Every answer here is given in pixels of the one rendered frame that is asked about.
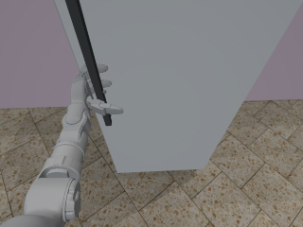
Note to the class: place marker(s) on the left robot upper arm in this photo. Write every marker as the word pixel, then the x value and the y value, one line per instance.
pixel 51 202

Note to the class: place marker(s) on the robot left hand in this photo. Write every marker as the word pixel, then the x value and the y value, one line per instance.
pixel 82 92

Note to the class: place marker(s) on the handle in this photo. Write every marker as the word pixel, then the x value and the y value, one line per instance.
pixel 79 25

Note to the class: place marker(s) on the fridge door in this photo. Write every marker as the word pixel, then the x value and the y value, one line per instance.
pixel 180 70

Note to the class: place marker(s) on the robot left forearm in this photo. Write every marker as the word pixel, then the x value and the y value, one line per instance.
pixel 68 153

